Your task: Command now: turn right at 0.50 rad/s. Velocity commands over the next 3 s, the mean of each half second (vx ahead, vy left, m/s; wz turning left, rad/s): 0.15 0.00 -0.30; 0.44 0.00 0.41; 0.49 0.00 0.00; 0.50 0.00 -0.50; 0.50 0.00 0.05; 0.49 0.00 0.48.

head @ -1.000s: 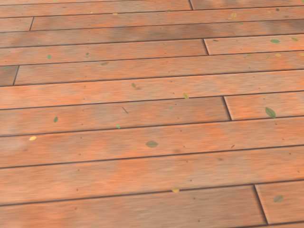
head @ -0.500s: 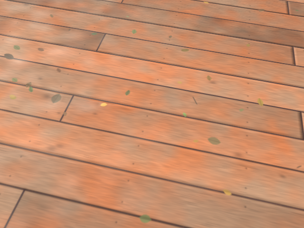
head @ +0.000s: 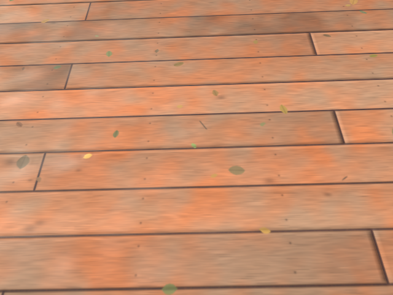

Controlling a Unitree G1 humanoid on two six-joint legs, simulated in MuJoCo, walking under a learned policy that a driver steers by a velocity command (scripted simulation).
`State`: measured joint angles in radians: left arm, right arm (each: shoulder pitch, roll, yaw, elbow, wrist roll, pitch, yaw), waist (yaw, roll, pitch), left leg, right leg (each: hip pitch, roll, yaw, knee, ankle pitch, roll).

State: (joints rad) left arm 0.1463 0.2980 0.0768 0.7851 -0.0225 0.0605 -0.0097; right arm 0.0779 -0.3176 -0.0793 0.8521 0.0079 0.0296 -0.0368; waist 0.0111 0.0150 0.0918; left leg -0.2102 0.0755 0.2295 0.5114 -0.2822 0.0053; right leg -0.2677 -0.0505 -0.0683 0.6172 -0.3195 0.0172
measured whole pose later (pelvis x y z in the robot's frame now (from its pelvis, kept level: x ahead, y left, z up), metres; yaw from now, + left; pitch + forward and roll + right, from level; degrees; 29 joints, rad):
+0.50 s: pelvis +0.07 -0.01 +0.01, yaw -8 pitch +1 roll +0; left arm 0.23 0.29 0.05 0.81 -0.01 -0.04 0.01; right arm 0.15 -0.32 -0.07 0.87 0.03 -0.06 0.03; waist 0.03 0.01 0.00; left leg -0.39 0.04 0.02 0.60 -0.25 0.00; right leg -0.06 0.03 0.06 0.31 -0.27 -0.04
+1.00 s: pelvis +0.31 +0.02 +0.00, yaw +7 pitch +2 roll -1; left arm -0.02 0.28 0.04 0.66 -0.01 -0.12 -0.03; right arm 0.42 -0.29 -0.05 0.84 0.03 -0.05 -0.03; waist -0.09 -0.04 0.04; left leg 0.05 -0.07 -0.18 0.29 -0.37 0.08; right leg -0.58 0.00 0.06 0.46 0.08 0.03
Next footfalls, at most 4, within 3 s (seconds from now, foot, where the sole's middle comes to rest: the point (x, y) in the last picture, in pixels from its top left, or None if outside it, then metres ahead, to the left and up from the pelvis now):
0.02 right None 0.03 -0.11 -0.77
0.58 left None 0.20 0.11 -0.77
1.06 right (236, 259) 0.56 -0.07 -0.77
1.54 left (157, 205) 0.77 0.22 -0.77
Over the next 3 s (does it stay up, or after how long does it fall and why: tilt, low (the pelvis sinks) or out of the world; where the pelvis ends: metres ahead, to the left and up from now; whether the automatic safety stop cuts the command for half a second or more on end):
stays up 1.41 0.01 0.01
